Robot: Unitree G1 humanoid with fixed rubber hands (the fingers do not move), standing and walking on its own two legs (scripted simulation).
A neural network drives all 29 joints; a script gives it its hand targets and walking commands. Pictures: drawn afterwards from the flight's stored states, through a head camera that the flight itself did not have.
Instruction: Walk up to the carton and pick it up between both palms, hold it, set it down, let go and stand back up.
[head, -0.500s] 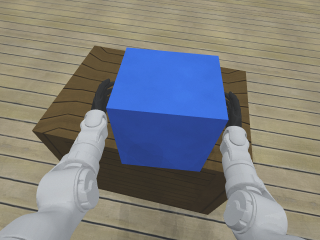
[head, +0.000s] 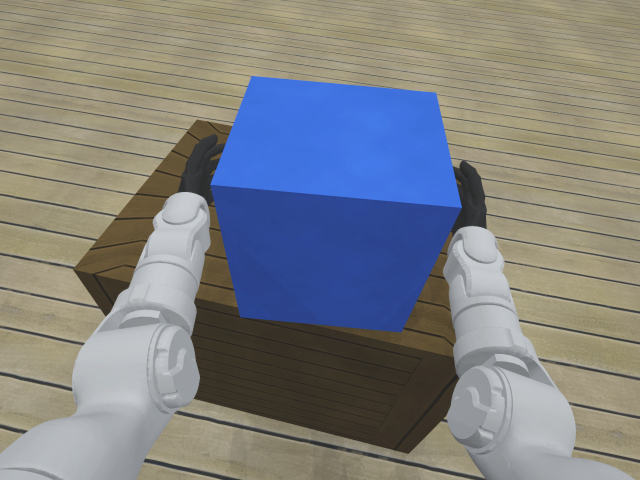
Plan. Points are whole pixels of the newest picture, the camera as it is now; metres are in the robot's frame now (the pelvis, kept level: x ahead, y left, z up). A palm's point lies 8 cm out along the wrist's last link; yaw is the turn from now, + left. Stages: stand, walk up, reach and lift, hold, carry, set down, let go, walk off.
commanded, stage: reach and lift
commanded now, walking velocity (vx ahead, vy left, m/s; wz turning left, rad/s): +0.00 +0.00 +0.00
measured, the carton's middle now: (331, 212) +0.48 +0.00 +0.07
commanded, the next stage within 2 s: none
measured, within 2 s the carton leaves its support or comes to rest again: neither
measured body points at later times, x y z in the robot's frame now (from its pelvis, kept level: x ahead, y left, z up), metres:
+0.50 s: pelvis +0.01 -0.01 +0.00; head -0.01 +0.01 +0.45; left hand +0.41 +0.17 +0.14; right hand +0.40 -0.18 +0.14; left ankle +0.00 +0.11 -0.75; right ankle +0.01 -0.12 -0.75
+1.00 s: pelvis -0.02 +0.00 +0.00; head -0.06 +0.02 +0.45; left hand +0.38 +0.18 +0.18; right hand +0.38 -0.18 +0.18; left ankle +0.00 +0.11 -0.75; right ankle +0.01 -0.12 -0.75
